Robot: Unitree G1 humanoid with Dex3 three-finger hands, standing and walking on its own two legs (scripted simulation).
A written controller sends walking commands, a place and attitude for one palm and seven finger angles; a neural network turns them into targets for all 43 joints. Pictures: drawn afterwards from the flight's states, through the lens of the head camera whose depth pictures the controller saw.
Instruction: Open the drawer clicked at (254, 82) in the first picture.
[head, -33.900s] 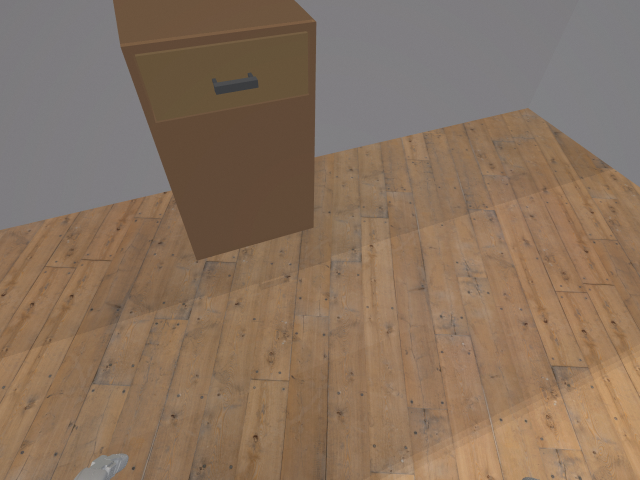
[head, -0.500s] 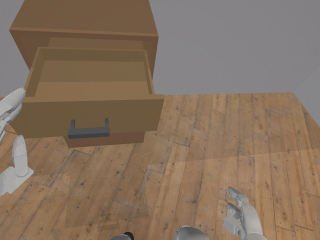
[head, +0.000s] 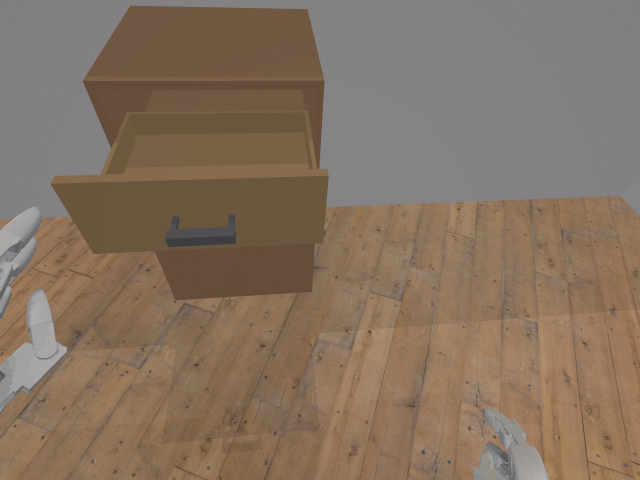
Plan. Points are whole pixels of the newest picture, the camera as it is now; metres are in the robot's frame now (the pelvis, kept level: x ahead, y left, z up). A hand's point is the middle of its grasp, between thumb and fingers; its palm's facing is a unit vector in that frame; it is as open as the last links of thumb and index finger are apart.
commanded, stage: stop stepping back and stand still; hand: left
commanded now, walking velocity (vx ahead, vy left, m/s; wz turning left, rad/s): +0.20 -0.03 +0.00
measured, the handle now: (202, 228) +0.53 +0.23 -0.04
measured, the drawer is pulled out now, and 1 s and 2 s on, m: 0.30 0.30 0.30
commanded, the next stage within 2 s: let the arm hang, fingers relaxed in 0.20 s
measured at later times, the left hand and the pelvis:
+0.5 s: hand out of the picture +0.14 +0.20 -0.11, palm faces +0.06 -0.96 -0.27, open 7.4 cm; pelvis -0.01 +0.00 -0.01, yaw +3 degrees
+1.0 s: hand out of the picture -0.03 +0.19 -0.16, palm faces +0.06 -0.97 -0.24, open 7.3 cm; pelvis -0.01 +0.00 +0.01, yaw +2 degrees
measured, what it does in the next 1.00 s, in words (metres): stands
